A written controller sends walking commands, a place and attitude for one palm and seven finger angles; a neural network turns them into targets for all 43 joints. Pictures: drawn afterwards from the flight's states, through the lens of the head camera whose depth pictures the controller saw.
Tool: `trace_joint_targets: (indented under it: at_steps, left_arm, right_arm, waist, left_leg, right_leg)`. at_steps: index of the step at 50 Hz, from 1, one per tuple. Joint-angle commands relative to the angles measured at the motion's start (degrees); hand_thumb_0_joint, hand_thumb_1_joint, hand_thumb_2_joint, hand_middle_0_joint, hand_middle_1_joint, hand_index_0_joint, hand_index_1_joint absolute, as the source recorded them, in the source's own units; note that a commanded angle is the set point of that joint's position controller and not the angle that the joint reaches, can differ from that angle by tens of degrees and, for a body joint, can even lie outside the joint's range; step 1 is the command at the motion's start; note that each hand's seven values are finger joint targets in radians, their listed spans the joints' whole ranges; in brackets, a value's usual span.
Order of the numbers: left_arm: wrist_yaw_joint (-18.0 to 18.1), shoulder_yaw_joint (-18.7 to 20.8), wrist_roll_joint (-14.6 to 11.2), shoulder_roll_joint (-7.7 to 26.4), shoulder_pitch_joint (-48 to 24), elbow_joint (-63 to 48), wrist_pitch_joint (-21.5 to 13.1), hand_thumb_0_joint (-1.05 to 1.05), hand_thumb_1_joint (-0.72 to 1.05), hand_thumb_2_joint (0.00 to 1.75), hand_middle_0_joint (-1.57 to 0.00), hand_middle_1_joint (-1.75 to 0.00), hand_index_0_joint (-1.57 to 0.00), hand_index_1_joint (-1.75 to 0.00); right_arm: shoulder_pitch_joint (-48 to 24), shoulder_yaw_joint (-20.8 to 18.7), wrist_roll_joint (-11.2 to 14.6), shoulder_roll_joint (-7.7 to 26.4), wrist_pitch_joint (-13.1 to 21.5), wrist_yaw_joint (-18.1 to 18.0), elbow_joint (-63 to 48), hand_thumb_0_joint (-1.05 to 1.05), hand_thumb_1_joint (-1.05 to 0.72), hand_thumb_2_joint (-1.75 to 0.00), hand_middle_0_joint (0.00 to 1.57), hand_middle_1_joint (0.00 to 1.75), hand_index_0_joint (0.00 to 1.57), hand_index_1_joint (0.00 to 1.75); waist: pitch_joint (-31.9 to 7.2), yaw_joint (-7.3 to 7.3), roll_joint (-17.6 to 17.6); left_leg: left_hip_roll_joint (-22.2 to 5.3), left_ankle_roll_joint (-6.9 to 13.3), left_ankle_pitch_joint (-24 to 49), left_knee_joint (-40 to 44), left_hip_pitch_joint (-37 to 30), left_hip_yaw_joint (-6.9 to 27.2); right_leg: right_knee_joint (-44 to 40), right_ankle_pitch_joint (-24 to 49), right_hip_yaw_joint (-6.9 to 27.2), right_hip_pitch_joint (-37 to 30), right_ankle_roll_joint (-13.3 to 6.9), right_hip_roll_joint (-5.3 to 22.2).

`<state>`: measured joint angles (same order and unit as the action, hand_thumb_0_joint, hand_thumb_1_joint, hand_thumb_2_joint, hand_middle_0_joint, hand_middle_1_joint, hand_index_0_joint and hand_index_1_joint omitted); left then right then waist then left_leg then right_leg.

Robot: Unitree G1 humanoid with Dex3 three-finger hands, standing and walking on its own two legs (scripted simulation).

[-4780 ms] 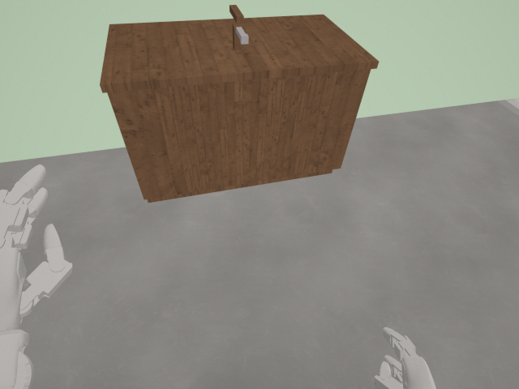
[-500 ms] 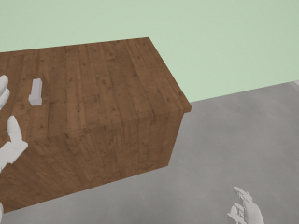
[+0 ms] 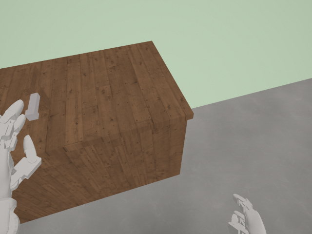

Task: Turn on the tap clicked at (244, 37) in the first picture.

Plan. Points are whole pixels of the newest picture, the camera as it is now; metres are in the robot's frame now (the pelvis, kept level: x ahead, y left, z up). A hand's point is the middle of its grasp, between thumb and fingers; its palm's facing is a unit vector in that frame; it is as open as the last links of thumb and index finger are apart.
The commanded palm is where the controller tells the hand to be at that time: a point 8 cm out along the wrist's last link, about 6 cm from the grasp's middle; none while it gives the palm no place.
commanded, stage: come to a stop and stand still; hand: left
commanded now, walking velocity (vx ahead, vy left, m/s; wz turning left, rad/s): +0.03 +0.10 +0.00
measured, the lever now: (32, 114) +0.45 +0.44 +0.02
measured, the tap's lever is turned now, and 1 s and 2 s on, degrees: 0 0 0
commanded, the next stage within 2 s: look again from close up in 0.44 s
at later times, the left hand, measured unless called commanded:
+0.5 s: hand (13, 182) +0.18 +0.26 +0.16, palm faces +0.47 -0.81 -0.35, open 7.4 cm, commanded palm +0.12 +0.29 +0.18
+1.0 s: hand (2, 166) +0.21 +0.30 +0.16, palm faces +0.44 -0.83 -0.35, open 7.4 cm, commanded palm +0.15 +0.31 +0.18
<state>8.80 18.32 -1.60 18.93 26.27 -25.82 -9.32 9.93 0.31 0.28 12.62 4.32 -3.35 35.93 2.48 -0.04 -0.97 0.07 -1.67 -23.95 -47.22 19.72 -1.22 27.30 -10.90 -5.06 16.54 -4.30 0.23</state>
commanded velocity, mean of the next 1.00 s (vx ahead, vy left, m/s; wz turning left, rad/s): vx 0.05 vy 0.01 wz -0.02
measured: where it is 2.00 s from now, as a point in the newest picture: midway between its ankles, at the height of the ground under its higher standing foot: outside the picture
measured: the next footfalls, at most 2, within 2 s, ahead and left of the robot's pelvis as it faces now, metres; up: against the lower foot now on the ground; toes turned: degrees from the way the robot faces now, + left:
left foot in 0.20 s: +0.00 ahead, +0.14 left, +0.00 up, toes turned +2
right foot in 1.78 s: +0.21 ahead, +0.08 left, +0.00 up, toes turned -8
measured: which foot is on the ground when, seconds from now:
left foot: up 0.00-0.18, down 0.20-1.00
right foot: down 0.00-1.00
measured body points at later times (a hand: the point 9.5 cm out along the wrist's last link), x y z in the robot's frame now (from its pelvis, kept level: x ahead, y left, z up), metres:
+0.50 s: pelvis -0.03 +0.01 -0.01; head -0.05 +0.00 +0.44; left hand +0.15 +0.30 +0.18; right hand +0.13 -0.19 -0.10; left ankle -0.04 +0.14 -0.74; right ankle +0.04 -0.07 -0.74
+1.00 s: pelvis +0.00 +0.03 +0.00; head +0.01 +0.05 +0.45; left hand +0.18 +0.34 +0.18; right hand +0.17 -0.20 -0.07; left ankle -0.04 +0.14 -0.74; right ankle +0.04 -0.07 -0.74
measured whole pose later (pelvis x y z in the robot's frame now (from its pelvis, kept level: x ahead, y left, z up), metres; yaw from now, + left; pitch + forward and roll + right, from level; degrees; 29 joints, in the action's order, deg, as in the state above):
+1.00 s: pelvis +0.00 +0.03 +0.00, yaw +1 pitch -1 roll +0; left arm 5.7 20.9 -2.9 21.7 20.9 -21.6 -14.7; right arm 14.6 -0.3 0.4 12.2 11.1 -1.8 34.4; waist 3.5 2.9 3.0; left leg 0.9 1.0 -16.5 -25.0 7.2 -1.0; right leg 25.2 -9.6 -3.3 14.4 -1.8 -0.2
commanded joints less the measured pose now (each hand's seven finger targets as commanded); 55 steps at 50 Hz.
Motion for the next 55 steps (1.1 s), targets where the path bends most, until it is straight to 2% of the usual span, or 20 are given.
trace_joint_targets:
  at_steps: [1, 4, 7, 11, 14, 16, 22, 26, 27, 28, 29, 31, 34, 36, 39, 40, 41, 46, 50, 55]
  left_arm:
    - [2.3, 9.8, 0.1, 12.8, -1.3, -13.9, -4.6, 0.00, 0.90, 0.90, -0.20, -0.30, -0.20, -0.30]
    - [2.5, 10.2, 0.0, 12.6, 1.9, -16.0, -4.8, 0.00, 0.90, 0.90, -0.20, -0.30, -0.20, -0.30]
    - [2.6, 9.9, -0.1, 12.1, 3.2, -17.1, -4.9, 0.00, 0.90, 0.90, -0.20, -0.30, -0.20, -0.30]
    - [2.3, 8.3, 0.0, 11.9, 0.2, -17.2, -5.8, 0.00, 0.90, 0.90, -0.20, -0.30, -0.20, -0.30]
    - [2.0, 6.5, 0.8, 10.1, -4.0, -12.3, -5.4, 0.00, 0.90, 0.90, -0.20, -0.30, -0.20, -0.30]
    - [1.6, 4.7, 1.2, 9.4, -10.1, -12.7, -5.7, 0.00, 0.90, 0.90, -0.20, -0.30, -0.20, -0.30]
    - [1.1, 3.7, 1.5, 9.3, -12.1, -10.1, -4.9, 0.00, 0.90, 0.90, -0.20, -0.30, -0.20, -0.30]
    - [1.0, 6.6, 1.2, 11.5, -10.4, -10.3, -4.9, 0.00, 0.90, 0.90, -0.20, -0.30, -0.20, -0.30]
    - [0.7, 36.6, 7.6, 53.0, -65.9, -19.6, -8.4, 0.00, 0.90, 0.90, -0.20, -0.30, -0.20, -0.30]
    - [-2.7, 16.3, 3.1, 22.6, -35.4, 11.2, -7.8, 0.00, 0.90, 0.90, -0.20, -0.30, -0.20, -0.30]
    - [-2.3, 14.2, 1.0, 18.5, -21.8, 4.7, -8.3, 0.00, 0.90, 0.90, -0.20, -0.30, -0.20, -0.30]
    - [-3.1, 7.2, -0.9, 9.5, -14.4, 3.1, -9.1, 0.00, 0.90, 0.90, -0.20, -0.30, -0.20, -0.30]
    - [-3.2, 5.1, -1.6, 9.9, -4.1, -6.8, -10.6, 0.00, 0.90, 0.90, -0.20, -0.30, -0.20, -0.30]
    - [-2.9, 6.5, -1.8, 11.1, -2.0, -6.6, -10.0, 0.00, 0.90, 0.90, -0.20, -0.30, -0.20, -0.30]
    - [-2.3, 10.4, -2.0, 14.4, -3.9, -6.0, -9.6, 0.00, 0.90, 0.90, -0.20, -0.30, -0.20, -0.30]
    - [-2.2, 11.2, -2.1, 15.0, -5.1, -5.8, -9.6, 0.00, 0.90, 0.90, -0.20, -0.30, -0.20, -0.30]
    - [-1.9, 13.3, -2.1, 17.9, -8.5, -7.9, -9.9, 0.00, 0.90, 0.90, -0.20, -0.30, -0.20, -0.30]
    - [-2.4, 8.4, -1.8, 13.5, -14.9, -11.9, -10.7, 0.00, 0.90, 0.90, -0.20, -0.30, -0.20, -0.30]
    - [-2.1, 4.3, -1.2, 10.0, -12.9, -12.1, -10.1, 0.00, 0.90, 0.90, -0.20, -0.30, -0.20, -0.30]
    - [-1.9, 6.2, -1.2, 10.5, -9.2, -8.6, -8.9, 0.00, 0.90, 0.90, -0.20, -0.30, -0.20, -0.30]
  right_arm:
    - [-4.8, -1.2, -0.1, 3.6, 1.7, -0.9, -9.9, 0.00, -0.90, -0.90, 0.20, 0.30, 0.20, 0.30]
    - [-3.5, -2.1, -0.3, 4.2, 1.3, -0.8, -10.7, 0.00, -0.90, -0.90, 0.20, 0.30, 0.20, 0.30]
    - [-2.0, -2.5, -0.4, 4.5, 1.0, -0.5, -10.4, 0.00, -0.90, -0.90, 0.20, 0.30, 0.20, 0.30]
    - [-2.1, -3.4, 0.3, 6.8, 1.3, -0.9, -11.2, 0.00, -0.90, -0.90, 0.20, 0.30, 0.20, 0.30]
    - [-3.5, -2.0, 0.3, 6.2, 1.8, -1.2, -10.0, 0.00, -0.90, -0.90, 0.20, 0.30, 0.20, 0.30]
    - [-3.3, -2.1, 0.3, 6.2, 2.6, -1.4, -9.9, 0.00, -0.90, -0.90, 0.20, 0.30, 0.20, 0.30]
    - [-3.3, -1.6, -0.4, 5.8, 3.8, -1.0, -8.4, 0.00, -0.90, -0.90, 0.20, 0.30, 0.20, 0.30]
    - [-2.5, -1.6, -1.2, 5.1, 3.7, -0.3, -8.0, 0.00, -0.90, -0.90, 0.20, 0.30, 0.20, 0.30]
    - [6.2, -2.0, -2.5, 3.6, 6.8, -0.2, -4.9, 0.00, -0.90, -0.90, 0.20, 0.30, 0.20, 0.30]
    - [1.3, -1.3, -1.8, 0.2, 7.4, 0.2, -4.1, 0.00, -0.90, -0.90, 0.20, 0.30, 0.20, 0.30]
    - [1.1, -1.7, -0.5, 2.3, 7.1, 0.5, -8.0, 0.00, -0.90, -0.90, 0.20, 0.30, 0.20, 0.30]
    - [-1.0, -2.0, 0.0, 3.3, 7.4, 1.6, -9.7, 0.00, -0.90, -0.90, 0.20, 0.30, 0.20, 0.30]
    - [-0.6, -2.1, 0.2, 4.5, 7.6, 3.1, -9.9, 0.00, -0.90, -0.90, 0.20, 0.30, 0.20, 0.30]
    - [-1.3, -2.0, 0.8, 4.5, 8.0, 3.1, -10.8, 0.00, -0.90, -0.90, 0.20, 0.30, 0.20, 0.30]
    - [-0.6, -2.7, 0.8, 5.1, 8.3, 2.0, -11.2, 0.00, -0.90, -0.90, 0.20, 0.30, 0.20, 0.30]
    - [-0.6, -2.8, 0.8, 5.3, 8.4, 1.6, -11.3, 0.00, -0.90, -0.90, 0.20, 0.30, 0.20, 0.30]
    - [-0.9, -2.6, 0.7, 5.4, 8.5, 1.3, -11.4, 0.00, -0.90, -0.90, 0.20, 0.30, 0.20, 0.30]
    - [-1.5, -2.0, 0.4, 5.2, 9.9, 1.1, -11.1, 0.00, -0.90, -0.90, 0.20, 0.30, 0.20, 0.30]
    - [-0.5, -2.7, 0.0, 6.1, 10.6, 2.0, -10.6, 0.00, -0.90, -0.90, 0.20, 0.30, 0.20, 0.30]
    - [-1.1, -2.8, -0.2, 6.5, 8.9, 2.5, -10.9, 0.00, -0.90, -0.90, 0.20, 0.30, 0.20, 0.30]
  waist:
    - [-11.3, 0.72, 6.6]
    - [-11.6, 1.15, 6.6]
    - [-12.4, 0.23, 4.7]
    - [-9.4, 0.65, -4.5]
    - [-2.5, 0.42, -10.4]
    - [-0.1, 0.17, -8.2]
    - [0.2, 0.30, -5.7]
    - [-1.0, 0.51, 2.5]
    - [4.0, 0.93, 12.1]
    - [-11.1, 1.90, 10.9]
    - [-6.2, 3.25, 8.7]
    - [-11.7, 2.91, -3.5]
    - [-11.2, 3.45, -3.8]
    - [-7.3, 3.58, 1.5]
    - [-6.4, 2.63, 9.9]
    - [-5.6, 2.38, 10.0]
    - [-4.6, 2.19, 6.3]
    - [-5.7, 2.03, -6.1]
    - [-9.0, 1.97, -3.8]
    - [-5.9, 1.35, 0.8]
  left_leg:
    - [-1.2, 0.3, 0.0, 2.7, 2.8, 0.7]
    - [-0.9, 0.9, 0.6, 10.6, -0.1, 0.1]
    - [-0.4, 1.3, 7.3, 21.3, -6.4, -1.2]
    - [-9.9, 4.7, 12.9, 29.0, -6.6, 6.9]
    - [-11.9, 5.8, -5.8, 34.4, 8.3, 8.1]
    - [-11.4, 5.7, -11.0, 34.6, 9.7, 8.1]
    - [-8.9, 4.5, -8.6, 31.1, 8.3, 6.3]
    - [-3.0, 2.6, -3.4, 21.9, 4.5, 1.5]
    - [-0.5, 2.6, 10.9, 13.2, 2.9, -3.2]
    - [1.9, 3.4, 7.3, 13.4, -2.0, 0.6]
    - [0.7, 2.8, 6.3, 15.6, -2.4, -0.6]
    - [0.9, 3.3, 5.8, 22.5, -6.2, -1.0]
    - [-2.0, 4.4, 6.5, 27.8, -4.5, 1.4]
    - [-2.7, 4.5, 4.1, 29.1, -1.3, 2.9]
    - [-1.6, 3.7, 6.6, 26.7, -3.2, 3.2]
    - [-1.4, 3.7, 6.8, 26.2, -4.5, 3.4]
    - [-1.2, 3.5, 7.8, 27.3, -5.0, 3.6]
    - [-2.7, 3.5, 14.8, 28.8, -6.3, 4.3]
    - [-2.5, 3.8, 15.2, 25.7, -6.5, 3.1]
    - [-2.6, 3.5, 13.0, 24.4, -4.2, 3.0]
  right_leg:
    - [-7.1, 23.6, 13.3, -13.5, -2.8, 16.5]
    - [-8.6, 16.2, 15.0, -12.8, -3.1, 16.4]
    - [-8.1, 7.3, 13.5, -11.2, -0.6, 13.4]
    - [-2.6, -4.4, 8.2, -7.3, 4.0, 3.8]
    - [4.6, -7.2, 4.4, -10.6, 4.6, 1.5]
    - [4.5, -6.9, 4.2, -9.2, 4.7, 0.6]
    - [0.1, -6.8, 6.0, -8.9, 4.2, 0.6]
    - [-9.9, -13.5, 16.1, -5.0, 1.9, 5.4]
    - [-10.3, -0.1, 14.7, -0.8, 5.8, 3.2]
    - [-7.4, 4.2, 16.5, -7.1, 0.3, 9.7]
    - [-12.3, 4.2, 20.6, -8.4, 1.7, 10.1]
    - [-9.1, 3.1, 18.1, -13.3, 1.1, 10.1]
    - [-7.0, -3.2, 12.9, -15.7, 4.8, 5.8]
    - [-7.7, -8.0, 11.5, -14.3, 4.3, 4.2]
    - [-10.0, -9.5, 11.9, -10.5, 2.8, 4.9]
    - [-11.0, -10.4, 12.6, -8.2, 2.5, 5.4]
    - [-10.9, -10.4, 12.3, -6.9, 2.3, 5.1]
    - [-4.9, 4.2, 9.7, -11.0, 2.5, 2.9]
    - [-2.6, 7.3, 9.4, -14.5, 1.8, 3.3]
    - [-0.9, 6.1, 10.2, -11.5, 0.5, 2.8]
